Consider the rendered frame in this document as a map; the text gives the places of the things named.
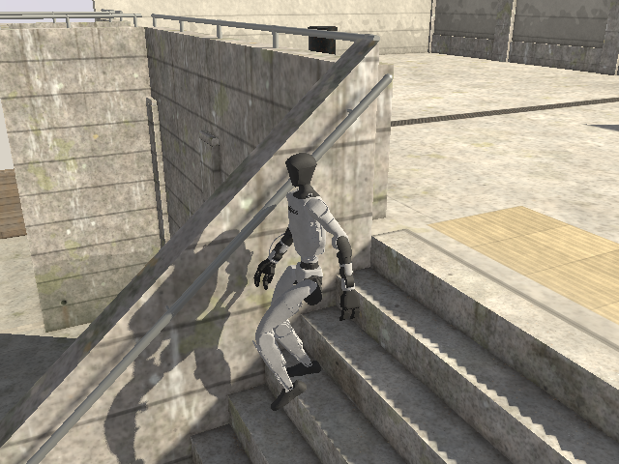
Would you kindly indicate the robot right hand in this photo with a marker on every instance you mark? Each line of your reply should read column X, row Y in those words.
column 268, row 268

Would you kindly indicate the robot left hand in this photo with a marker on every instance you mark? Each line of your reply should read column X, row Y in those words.
column 349, row 300

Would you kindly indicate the right robot upper arm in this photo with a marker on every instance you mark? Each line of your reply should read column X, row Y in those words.
column 287, row 196

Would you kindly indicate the robot right forearm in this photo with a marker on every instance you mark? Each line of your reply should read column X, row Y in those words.
column 281, row 247

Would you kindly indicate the humanoid robot head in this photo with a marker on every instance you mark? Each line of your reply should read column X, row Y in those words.
column 300, row 168

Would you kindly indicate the robot left forearm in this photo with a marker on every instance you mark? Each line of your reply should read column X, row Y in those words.
column 346, row 271

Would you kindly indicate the robot right shin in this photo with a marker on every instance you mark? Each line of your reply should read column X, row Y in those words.
column 294, row 345

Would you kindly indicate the left robot upper arm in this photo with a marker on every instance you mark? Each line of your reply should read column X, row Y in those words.
column 319, row 211

